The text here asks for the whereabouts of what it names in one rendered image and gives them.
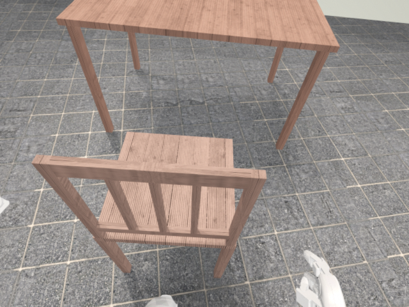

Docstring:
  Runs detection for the chair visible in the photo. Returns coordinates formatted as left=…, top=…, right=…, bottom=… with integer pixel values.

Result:
left=31, top=132, right=266, bottom=278

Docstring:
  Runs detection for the table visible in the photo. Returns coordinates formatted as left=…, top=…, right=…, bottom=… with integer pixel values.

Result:
left=56, top=0, right=340, bottom=150

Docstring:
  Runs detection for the robot right hand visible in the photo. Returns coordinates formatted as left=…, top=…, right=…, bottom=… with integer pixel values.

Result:
left=296, top=250, right=346, bottom=307

